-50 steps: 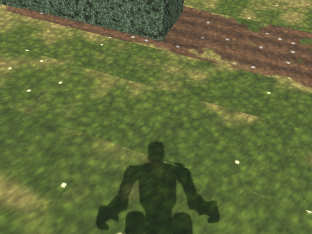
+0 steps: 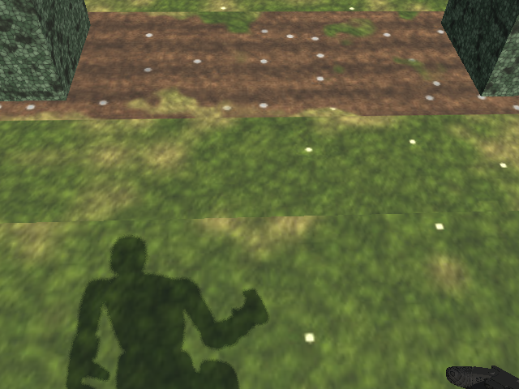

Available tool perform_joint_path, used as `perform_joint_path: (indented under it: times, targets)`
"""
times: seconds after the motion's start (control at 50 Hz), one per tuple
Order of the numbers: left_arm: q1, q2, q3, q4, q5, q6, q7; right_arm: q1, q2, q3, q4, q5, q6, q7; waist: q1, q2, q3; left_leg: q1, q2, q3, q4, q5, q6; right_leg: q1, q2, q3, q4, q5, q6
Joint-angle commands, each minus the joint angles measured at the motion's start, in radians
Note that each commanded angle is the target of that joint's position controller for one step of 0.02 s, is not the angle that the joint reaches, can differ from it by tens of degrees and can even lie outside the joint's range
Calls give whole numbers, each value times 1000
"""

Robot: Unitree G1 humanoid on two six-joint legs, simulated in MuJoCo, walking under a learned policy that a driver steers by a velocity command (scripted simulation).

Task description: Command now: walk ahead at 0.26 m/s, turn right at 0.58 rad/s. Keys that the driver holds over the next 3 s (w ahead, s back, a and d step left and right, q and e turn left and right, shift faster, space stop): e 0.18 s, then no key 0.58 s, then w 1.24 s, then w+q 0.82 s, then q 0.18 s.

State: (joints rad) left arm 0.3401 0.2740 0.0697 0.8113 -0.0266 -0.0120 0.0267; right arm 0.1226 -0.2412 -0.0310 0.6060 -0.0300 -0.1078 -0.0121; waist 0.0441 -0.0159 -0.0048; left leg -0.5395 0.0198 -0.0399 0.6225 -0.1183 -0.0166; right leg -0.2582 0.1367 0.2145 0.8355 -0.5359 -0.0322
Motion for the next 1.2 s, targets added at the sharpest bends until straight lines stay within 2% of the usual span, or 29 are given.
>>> perform_joint_path:
  times: [0.02, 0.06, 0.1, 0.14, 0.2, 0.3, 0.32, 0.34, 0.36, 0.38, 0.4, 0.44, 0.54, 0.6, 0.64, 0.68, 0.72, 0.76, 0.8, 0.84, 0.94, 1.0, 1.04, 1.08, 1.1, 1.12, 1.14, 1.16, 1.2]
  targets:
    - [154, 109, 14, -78, -5, 6, -12, 253, -177, -66, -32, 28, 20, 9, -72, 302, -280, 663, 431, -622, -206, 188, 281, -473, -38, -29, 545, -127, 48]
    - [-20, 131, 29, -122, -7, 58, 0, 129, -110, -44, -46, 17, 54, -5, -78, 150, -92, 427, 336, -375, -249, 24, 231, -500, -110, -105, 554, 6, 74]
    - [-29, 88, 25, -141, -5, 91, 8, 42, -120, -51, -39, 4, 68, -11, -29, 171, -14, 209, 255, -197, -315, 20, 190, -360, -149, -145, 388, 58, 85]
    - [-24, 58, 20, -146, 3, 94, 9, 8, -145, -64, -32, -1, 67, -12, -14, 179, -28, 166, 240, -88, -320, 151, 195, -269, -144, -199, 263, 103, 87]
    - [-80, 48, 10, -169, 14, 87, -9, 7, -171, -77, -9, 20, 71, -17, -35, 152, -107, 233, 279, -43, -299, 245, 215, -183, -166, -201, 62, 192, 62]
    - [-62, 58, 22, -166, 29, 82, -35, -12, -169, -73, 33, 61, 106, -13, -12, 140, -127, 229, 249, 0, -220, -23, 166, 43, -98, -270, -278, 347, -5]
    - [-46, 67, 26, -164, 39, 79, -33, 18, -135, -61, 53, 55, 110, -9, -7, 98, -116, 174, 214, 33, -162, -114, 112, 127, -109, -234, -359, 397, -28]
    - [-50, 147, 40, -187, 50, 74, -19, 43, -62, -36, 46, 22, 111, 1, -43, -125, -113, 57, 114, 140, 69, -290, 5, 213, -317, 50, -465, 582, -88]
    - [-75, 160, 28, -209, 68, 69, -18, 10, -58, -29, 6, 15, 114, -1, -38, -255, -95, -45, 33, 73, 222, -511, -36, 151, -477, 247, -522, 598, -261]
    - [-93, 149, 26, -210, 77, 53, -21, -21, -120, -45, 8, 33, 119, -10, -9, -199, -79, -38, 43, 3, 331, -513, -39, 77, -478, 260, -551, 524, -313]
    - [-126, 125, 16, -204, 64, 36, -21, 5, -155, -60, 29, 37, 123, -17, -30, -149, -65, -29, 47, -17, 391, -474, -41, 71, -437, 192, -536, 540, -285]
    - [-187, 87, 2, -193, 39, 22, -19, 48, -150, -66, 71, 22, 132, -34, -56, -103, -67, -8, 59, -41, 381, -393, -50, 86, -375, 91, -504, 616, -210]
    - [-190, 60, -4, -152, 37, 28, -13, 48, -81, -38, 92, 40, 131, -29, -51, -92, -96, 154, 42, -12, 150, -298, -63, 127, -312, -22, -434, 874, -190]
    - [-193, 50, -8, -128, 32, 38, -12, 59, -87, -34, 105, 46, 133, -23, -49, -96, -100, 237, 37, 0, -17, -238, -63, 137, -324, 14, -425, 837, -192]
    - [-201, 37, -13, -108, 19, 40, -12, 98, -81, -26, 127, 30, 130, -16, -79, -71, -85, 364, 42, -2, -225, 0, -39, 88, -290, 12, -431, 668, -134]
    - [-147, 50, -5, -97, 32, 25, -20, 77, -187, -46, 135, 10, 128, -16, -7, 78, -57, 397, 91, -38, -163, 135, 7, 27, -194, -42, -452, 409, -58]
    - [-205, 54, -5, -82, 35, 25, -20, 64, -124, -36, 146, 15, 120, -8, -49, 91, -20, 316, 70, -39, -195, -24, 19, 70, -159, -94, -434, 333, -21]
    - [-218, 31, -8, -74, 35, 35, -10, 62, -113, -31, 161, 18, 110, -12, -48, 85, -5, 310, 67, -42, -215, -9, 7, 78, -157, -106, -421, 387, -22]
    - [-190, 39, -1, -55, 31, 43, -4, 104, -119, -35, 192, 28, 105, -20, -45, 66, -13, 299, 36, -16, -205, -224, 22, 75, -133, -132, -409, 181, -37]
    - [-173, 58, 9, -49, 19, 39, -1, 124, -128, -39, 196, 37, 100, -29, -41, 36, 56, 231, 25, -18, -188, -469, 60, -8, -133, -121, -405, -91, -63]
    - [-147, 40, 8, -36, 4, -32, -11, 193, -122, -38, 199, 51, 39, -22, -55, 30, 119, 211, 67, -110, -169, -529, 135, -109, -170, -75, -335, -110, -104]
    - [-217, 15, 2, -76, -2, -81, -28, 288, -195, -57, 225, 60, 20, -12, -82, 186, 108, 414, 228, -393, -299, -451, 238, -294, -104, -212, -121, 97, -68]
    - [-247, 30, 3, -92, 3, -102, -41, 280, -201, -59, 220, 62, 20, -5, -83, 197, 118, 470, 305, -476, -296, -224, 274, -356, -131, -203, -117, 91, -78]
    - [-169, 36, 7, -62, 1, -106, -51, 222, -212, -62, 202, 68, 30, 0, -34, 184, 78, 418, 273, -366, -260, -50, 228, -189, -134, -221, -264, 171, -93]
    - [-46, 59, 21, -10, -1, -100, -51, 151, -209, -59, 181, 65, 38, -1, 29, 163, 38, 281, 202, -256, -208, 6, 174, 59, -121, -217, -347, 263, -104]
    - [128, 147, 55, 43, -6, -97, -46, 55, -175, -46, 132, 65, 29, -8, 106, 29, 11, 117, 47, -67, 60, 173, 92, 274, -198, -34, -432, 279, -160]
    - [245, 233, 77, 67, -1, -92, -49, 52, -135, -37, 103, 53, 4, -13, 141, -216, -38, -146, -70, 19, 423, -25, 26, 524, -386, 309, -537, 405, -264]
    - [199, 140, 39, 54, 4, -88, -52, 97, -148, -45, 112, 50, -9, -10, 83, -166, -12, -265, -56, -80, 524, -373, 41, 520, -460, 379, -542, 524, -292]
    - [102, 83, 17, 24, 17, -81, -44, 113, -142, -49, 126, 72, -7, 6, 24, -56, 53, -301, 26, -78, 537, -284, 72, 449, -426, 197, -553, 605, -248]
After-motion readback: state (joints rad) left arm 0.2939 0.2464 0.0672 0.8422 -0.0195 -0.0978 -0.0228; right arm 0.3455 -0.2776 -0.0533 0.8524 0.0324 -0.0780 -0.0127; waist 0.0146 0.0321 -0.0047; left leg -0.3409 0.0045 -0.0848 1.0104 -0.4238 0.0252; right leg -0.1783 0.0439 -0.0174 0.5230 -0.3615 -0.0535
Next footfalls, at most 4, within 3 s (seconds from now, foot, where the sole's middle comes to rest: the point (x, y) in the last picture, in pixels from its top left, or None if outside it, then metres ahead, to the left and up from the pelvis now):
0.34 right None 0.14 -0.12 -0.75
0.66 left None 0.16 0.13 -0.75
1.66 left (245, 355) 0.64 0.08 -0.92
2.10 right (336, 288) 0.88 -0.20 -0.92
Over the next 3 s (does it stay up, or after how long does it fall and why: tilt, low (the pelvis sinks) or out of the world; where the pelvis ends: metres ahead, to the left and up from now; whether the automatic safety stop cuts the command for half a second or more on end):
stays up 1.16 -0.04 -0.17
